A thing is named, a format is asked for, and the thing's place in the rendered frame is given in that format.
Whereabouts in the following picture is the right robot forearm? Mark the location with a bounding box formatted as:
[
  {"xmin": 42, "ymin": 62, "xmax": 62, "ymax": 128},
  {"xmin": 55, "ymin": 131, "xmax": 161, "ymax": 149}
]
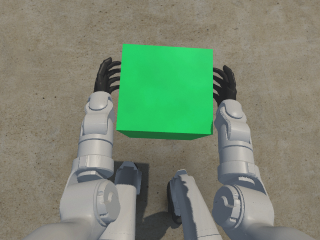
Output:
[{"xmin": 214, "ymin": 99, "xmax": 275, "ymax": 215}]

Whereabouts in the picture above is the robot left shin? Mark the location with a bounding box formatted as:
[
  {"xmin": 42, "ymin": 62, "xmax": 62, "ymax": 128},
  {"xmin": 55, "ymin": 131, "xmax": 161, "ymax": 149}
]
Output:
[{"xmin": 114, "ymin": 161, "xmax": 138, "ymax": 181}]

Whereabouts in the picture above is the left robot upper arm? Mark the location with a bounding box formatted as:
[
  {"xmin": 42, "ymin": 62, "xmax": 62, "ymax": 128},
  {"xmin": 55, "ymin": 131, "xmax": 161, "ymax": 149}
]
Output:
[{"xmin": 22, "ymin": 179, "xmax": 121, "ymax": 240}]

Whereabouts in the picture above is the robot right thigh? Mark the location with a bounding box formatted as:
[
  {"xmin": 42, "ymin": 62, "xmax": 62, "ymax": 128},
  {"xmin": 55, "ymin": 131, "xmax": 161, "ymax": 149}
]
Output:
[{"xmin": 169, "ymin": 174, "xmax": 223, "ymax": 240}]

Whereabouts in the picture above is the right robot upper arm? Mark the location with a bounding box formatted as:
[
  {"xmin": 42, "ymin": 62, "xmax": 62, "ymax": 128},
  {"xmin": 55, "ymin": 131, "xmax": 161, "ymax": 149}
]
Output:
[{"xmin": 211, "ymin": 184, "xmax": 316, "ymax": 240}]

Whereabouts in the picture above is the left robot forearm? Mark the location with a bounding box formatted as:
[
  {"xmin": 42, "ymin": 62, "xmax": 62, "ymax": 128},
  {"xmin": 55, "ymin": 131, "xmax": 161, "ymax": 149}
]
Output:
[{"xmin": 59, "ymin": 91, "xmax": 116, "ymax": 218}]

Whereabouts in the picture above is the left robot hand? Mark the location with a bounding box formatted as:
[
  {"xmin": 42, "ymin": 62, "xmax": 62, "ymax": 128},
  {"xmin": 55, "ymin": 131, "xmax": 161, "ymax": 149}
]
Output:
[{"xmin": 94, "ymin": 57, "xmax": 121, "ymax": 94}]

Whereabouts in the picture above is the carton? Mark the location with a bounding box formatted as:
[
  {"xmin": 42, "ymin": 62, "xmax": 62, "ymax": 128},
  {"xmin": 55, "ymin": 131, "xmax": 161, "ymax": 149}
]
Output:
[{"xmin": 116, "ymin": 43, "xmax": 213, "ymax": 140}]

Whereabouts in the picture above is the right robot hand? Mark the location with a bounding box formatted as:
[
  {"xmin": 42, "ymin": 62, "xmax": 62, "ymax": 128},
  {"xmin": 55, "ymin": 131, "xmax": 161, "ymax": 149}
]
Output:
[{"xmin": 213, "ymin": 65, "xmax": 237, "ymax": 107}]

